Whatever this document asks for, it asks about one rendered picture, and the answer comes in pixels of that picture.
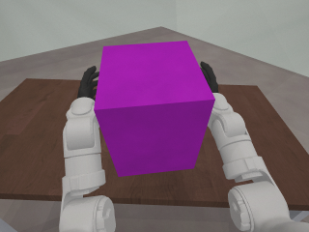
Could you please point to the robot left forearm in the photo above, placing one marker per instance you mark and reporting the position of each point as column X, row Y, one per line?
column 81, row 144

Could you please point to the robot right hand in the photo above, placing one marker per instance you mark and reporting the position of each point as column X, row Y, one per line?
column 209, row 76

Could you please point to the table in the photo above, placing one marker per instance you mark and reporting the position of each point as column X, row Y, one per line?
column 32, row 163

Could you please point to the robot right upper arm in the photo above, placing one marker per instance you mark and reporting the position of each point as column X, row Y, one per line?
column 259, row 207

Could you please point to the robot left hand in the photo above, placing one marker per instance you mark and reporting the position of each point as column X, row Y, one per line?
column 87, row 84

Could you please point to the robot left upper arm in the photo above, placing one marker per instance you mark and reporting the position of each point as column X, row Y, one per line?
column 88, row 214

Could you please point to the robot right forearm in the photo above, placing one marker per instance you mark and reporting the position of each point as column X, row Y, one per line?
column 240, row 160

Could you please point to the carton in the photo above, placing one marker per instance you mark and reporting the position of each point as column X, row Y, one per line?
column 153, row 105

